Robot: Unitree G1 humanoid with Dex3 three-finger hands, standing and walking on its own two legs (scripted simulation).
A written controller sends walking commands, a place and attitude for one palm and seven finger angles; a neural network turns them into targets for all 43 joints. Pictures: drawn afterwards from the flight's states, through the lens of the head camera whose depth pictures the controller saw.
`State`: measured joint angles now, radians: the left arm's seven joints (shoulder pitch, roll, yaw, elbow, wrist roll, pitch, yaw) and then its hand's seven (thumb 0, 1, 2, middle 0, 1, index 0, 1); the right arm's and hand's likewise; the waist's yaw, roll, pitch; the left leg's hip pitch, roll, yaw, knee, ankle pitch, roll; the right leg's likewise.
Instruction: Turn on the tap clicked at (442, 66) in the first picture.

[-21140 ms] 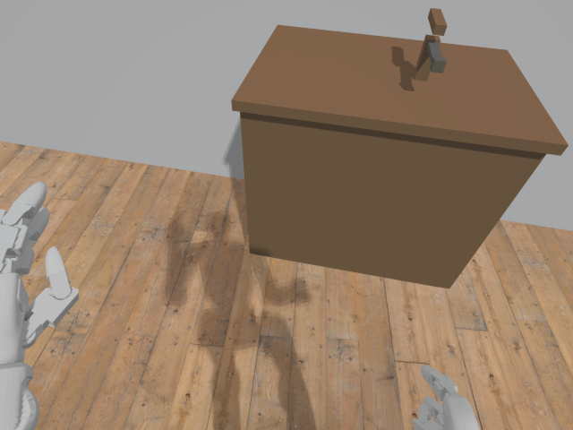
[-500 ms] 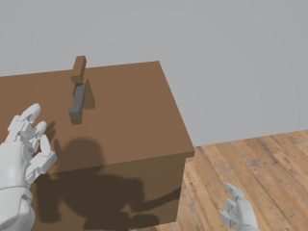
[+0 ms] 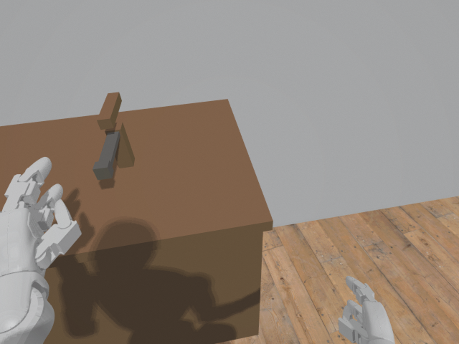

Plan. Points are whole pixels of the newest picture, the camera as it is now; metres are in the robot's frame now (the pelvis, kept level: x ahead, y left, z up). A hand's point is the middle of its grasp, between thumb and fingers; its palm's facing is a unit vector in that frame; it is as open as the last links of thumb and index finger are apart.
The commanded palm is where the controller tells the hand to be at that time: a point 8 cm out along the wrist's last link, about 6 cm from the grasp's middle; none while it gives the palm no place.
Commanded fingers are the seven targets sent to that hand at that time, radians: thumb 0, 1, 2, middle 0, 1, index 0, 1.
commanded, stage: turn the palm inward beside the body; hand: left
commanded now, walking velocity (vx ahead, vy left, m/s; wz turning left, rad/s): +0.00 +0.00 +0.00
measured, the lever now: (103, 170) +0.37 +0.31 +0.14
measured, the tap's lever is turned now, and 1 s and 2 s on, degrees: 0 0 0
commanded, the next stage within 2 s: reach beside the lever's end, fingers flat in 0.26 s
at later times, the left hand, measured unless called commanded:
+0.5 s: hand (91, 218) +0.21 +0.23 +0.19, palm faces +0.49 -0.86 -0.14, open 7.4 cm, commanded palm +0.17 +0.27 +0.20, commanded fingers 0.00 0.90 0.90 -0.20 -0.30 -0.20 -0.30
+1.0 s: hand (81, 203) +0.25 +0.27 +0.18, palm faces +0.54 -0.84 -0.12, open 7.5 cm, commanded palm +0.20 +0.31 +0.18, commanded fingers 0.00 0.90 0.90 -0.19 -0.27 -0.19 -0.27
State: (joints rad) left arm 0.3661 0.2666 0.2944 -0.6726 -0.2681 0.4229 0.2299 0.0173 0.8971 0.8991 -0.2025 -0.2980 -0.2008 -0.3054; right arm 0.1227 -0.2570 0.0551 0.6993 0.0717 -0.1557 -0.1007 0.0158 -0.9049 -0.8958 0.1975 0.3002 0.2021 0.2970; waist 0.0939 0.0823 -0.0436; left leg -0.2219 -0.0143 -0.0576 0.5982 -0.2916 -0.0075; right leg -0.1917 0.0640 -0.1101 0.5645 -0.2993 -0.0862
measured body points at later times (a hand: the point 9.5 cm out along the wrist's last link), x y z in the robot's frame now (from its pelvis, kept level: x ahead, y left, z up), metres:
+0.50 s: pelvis +0.03 -0.01 +0.00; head -0.02 -0.05 +0.45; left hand +0.18 +0.27 +0.20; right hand +0.24 -0.23 -0.07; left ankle +0.03 +0.13 -0.73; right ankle +0.02 -0.05 -0.73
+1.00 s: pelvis +0.01 +0.01 +0.00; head -0.02 -0.02 +0.45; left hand +0.22 +0.31 +0.19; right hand +0.21 -0.22 -0.08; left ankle +0.03 +0.13 -0.73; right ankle +0.02 -0.05 -0.73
